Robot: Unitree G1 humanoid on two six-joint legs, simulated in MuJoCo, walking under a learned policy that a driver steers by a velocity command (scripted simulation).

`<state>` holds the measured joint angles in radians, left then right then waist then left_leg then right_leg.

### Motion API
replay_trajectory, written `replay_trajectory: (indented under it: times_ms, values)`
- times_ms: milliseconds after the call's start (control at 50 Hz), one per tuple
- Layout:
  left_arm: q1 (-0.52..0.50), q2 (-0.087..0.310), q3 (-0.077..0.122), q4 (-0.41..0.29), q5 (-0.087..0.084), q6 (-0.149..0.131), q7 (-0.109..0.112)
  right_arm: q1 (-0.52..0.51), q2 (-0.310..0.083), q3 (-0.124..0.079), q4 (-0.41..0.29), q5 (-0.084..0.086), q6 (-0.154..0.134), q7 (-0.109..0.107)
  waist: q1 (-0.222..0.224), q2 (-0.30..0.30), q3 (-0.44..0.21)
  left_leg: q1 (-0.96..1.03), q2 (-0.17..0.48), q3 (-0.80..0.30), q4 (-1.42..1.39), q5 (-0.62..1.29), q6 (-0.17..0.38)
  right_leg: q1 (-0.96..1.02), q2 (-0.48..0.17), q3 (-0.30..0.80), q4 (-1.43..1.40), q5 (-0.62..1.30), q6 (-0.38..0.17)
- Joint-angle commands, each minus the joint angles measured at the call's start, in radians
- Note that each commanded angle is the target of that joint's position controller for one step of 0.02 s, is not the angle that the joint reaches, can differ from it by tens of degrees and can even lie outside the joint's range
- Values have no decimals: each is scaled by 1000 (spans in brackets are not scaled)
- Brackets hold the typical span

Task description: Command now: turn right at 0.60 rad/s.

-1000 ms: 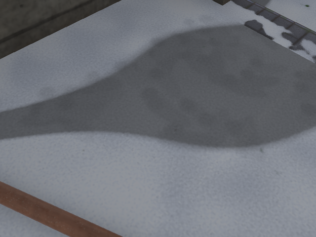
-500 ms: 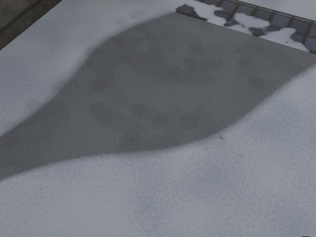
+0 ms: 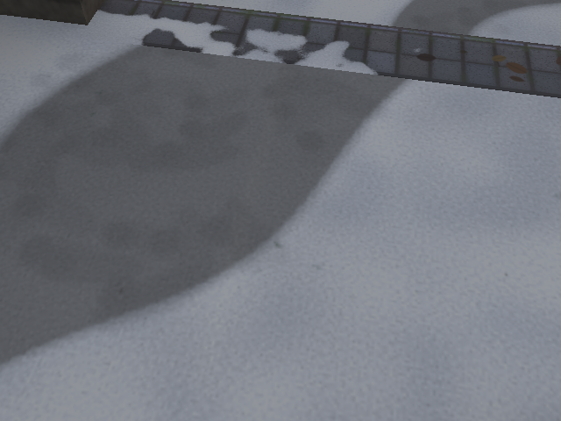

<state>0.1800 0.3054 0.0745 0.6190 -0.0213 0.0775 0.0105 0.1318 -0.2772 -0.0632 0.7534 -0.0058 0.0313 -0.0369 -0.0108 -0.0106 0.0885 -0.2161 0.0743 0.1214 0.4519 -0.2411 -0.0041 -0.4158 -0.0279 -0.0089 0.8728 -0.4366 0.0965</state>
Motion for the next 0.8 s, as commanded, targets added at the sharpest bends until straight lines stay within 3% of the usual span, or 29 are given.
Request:
replay_trajectory:
  times_ms: [20,60,80,100,120,140,160,180,200,280,340,380,420,440,460,500,520,540,560,580,600,620,640,700,740,780,800]
  values:
    - [-19,98,27,-95,1,-10,-12,-11,-224,-64,-58,18,-10,6,-17,203,-154,143,258,-155,-80,413,202,54,1,-50,-190,51,-35]
    - [48,95,36,-69,4,-5,-12,-15,-207,-61,-46,32,-12,11,23,164,-158,80,229,-99,8,319,137,199,37,-86,-395,217,-90]
    - [86,130,52,-60,6,-6,-1,43,-166,-51,-20,26,-16,19,30,72,-170,-22,185,-38,121,188,66,334,34,-28,-473,343,-126]
    - [123,241,81,-74,7,-9,15,31,-97,-29,-43,-17,-19,27,28,-207,-176,-294,66,54,441,-213,-39,506,-199,309,-505,701,-219]
    - [106,269,75,-108,51,-34,5,-60,-106,-27,-100,-13,-24,19,72,-277,-221,-432,-51,-71,706,-466,-80,420,-407,549,-510,805,-452]
    - [92,210,58,-104,54,-57,-4,-86,-152,-42,-96,8,-21,15,90,-156,-227,-444,-24,-154,819,-437,-79,395,-374,481,-527,731,-470]
    - [50,175,43,-88,47,-69,-2,-72,-154,-46,-89,21,-18,14,53,-153,-169,-453,-10,-163,837,-360,-66,351,-311,379,-520,665,-407]
    - [11,151,36,-84,37,-71,3,-47,-153,-50,-62,14,-16,8,34,-110,-149,-449,-1,-167,812,-292,-61,334,-251,321,-516,581,-349]
    - [-24,128,25,-84,25,-70,8,-40,-166,-54,-58,5,-13,5,19,-112,-129,-435,0,-166,779,-229,-65,308,-222,288,-519,570,-320]
    - [-36,86,0,-78,41,-73,19,17,-129,-46,-38,13,-7,13,-3,-123,-157,-327,-22,-153,709,-116,-89,283,-186,229,-531,613,-330]
    - [-32,92,1,-58,38,-70,20,-12,-93,-28,-50,6,-3,15,14,-132,-139,-266,-7,-153,464,-120,-97,291,-171,225,-527,517,-316]
    - [-21,95,2,-41,38,-62,16,-28,-90,-24,-63,4,-4,17,27,-143,-116,-229,-9,-151,342,-183,-92,288,-174,252,-534,412,-314]
    - [11,93,1,-18,33,-61,12,-53,-100,-23,-60,15,-16,18,58,-102,-122,-186,-31,-127,221,-175,-85,330,-160,290,-535,302,-312]
    - [27,108,5,2,26,-58,13,-48,-93,-20,-56,19,-21,18,61,-116,-120,-164,-44,-111,154,-174,-81,339,-167,325,-550,181,-317]
    - [35,126,10,16,19,-53,15,-20,-96,-20,-48,23,-28,20,51,-135,-113,-123,-60,-88,85,-162,-68,321,-166,356,-563,56,-315]
    - [30,124,8,27,15,-46,15,60,-96,-18,-10,25,-42,25,17,-123,-94,24,-75,-62,-68,-64,-5,220,-132,364,-563,-110,-285]
    - [18,92,-2,26,25,-55,12,109,-109,-19,6,21,-49,24,0,-98,-110,135,-30,-109,-60,-45,29,134,-107,342,-521,-114,-254]
    - [-35,34,-18,13,36,-70,5,199,-138,-23,27,17,-56,20,-36,-9,-127,264,71,-221,-64,-25,76,-9,-47,256,-366,-91,-209]
    - [-66,-11,-24,-26,32,-88,2,264,-229,-50,67,9,-63,30,-38,242,-117,271,187,-425,-136,-229,176,-155,104,4,-147,-84,-133]
    - [-137,65,-6,-46,19,-104,6,271,-221,-51,52,3,-75,34,-96,244,-17,263,318,-641,-263,-307,280,-320,75,-1,48,-192,-98]
    - [-141,90,12,-43,-2,-115,3,269,-180,-39,56,-6,-85,23,-87,181,43,272,339,-668,-274,-332,301,-440,34,49,239,-186,-91]
    - [-91,67,10,-18,-10,-122,-3,247,-157,-31,53,4,-93,17,-58,152,54,305,300,-613,-267,-347,282,-507,6,67,320,-120,-95]
    - [-82,49,5,-15,-7,-128,-11,246,-147,-28,59,14,-96,16,-53,151,66,344,280,-559,-268,-283,265,-583,-16,61,362,-50,-97]
    - [-112,8,-6,-32,2,-147,-32,271,-91,-7,75,2,-88,14,-53,139,37,312,208,-390,-295,-32,229,-571,-60,9,402,56,-84]
    - [-145,-9,-19,-59,6,-152,-50,251,-94,-4,67,5,-81,9,-46,119,37,240,176,-302,-321,55,212,-518,-81,-9,281,149,-71]
    - [-189,-27,-35,-89,5,-159,-63,240,-120,-9,57,24,-70,5,-46,102,39,130,108,-200,-351,62,187,-347,-51,-57,32,222,-67]
    - [-272,-31,-38,-120,4,-170,-67,358,-87,-3,98,31,-54,10,-94,72,35,300,96,-208,-311,189,185,-413,-15,-105,-19,92,-82]
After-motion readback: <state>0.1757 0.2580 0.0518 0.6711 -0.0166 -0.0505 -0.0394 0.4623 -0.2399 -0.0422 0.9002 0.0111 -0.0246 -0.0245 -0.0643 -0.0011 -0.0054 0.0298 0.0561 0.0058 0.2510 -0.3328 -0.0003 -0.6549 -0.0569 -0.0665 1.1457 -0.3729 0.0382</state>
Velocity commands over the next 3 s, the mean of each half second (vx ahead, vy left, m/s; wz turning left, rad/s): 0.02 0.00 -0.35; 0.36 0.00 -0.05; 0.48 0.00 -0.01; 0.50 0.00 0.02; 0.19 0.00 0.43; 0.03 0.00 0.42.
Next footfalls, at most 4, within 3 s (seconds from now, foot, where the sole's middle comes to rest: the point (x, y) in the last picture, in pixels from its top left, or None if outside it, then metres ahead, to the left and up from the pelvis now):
0.08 right None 0.04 -0.13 -0.78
0.52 left None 0.03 0.10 -0.78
0.76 right None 0.05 -0.20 -0.78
1.22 left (302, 400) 0.48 -0.03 -0.78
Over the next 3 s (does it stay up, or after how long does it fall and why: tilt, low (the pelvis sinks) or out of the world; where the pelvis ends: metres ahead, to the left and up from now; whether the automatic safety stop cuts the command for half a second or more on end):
stays up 0.86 -0.28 0.00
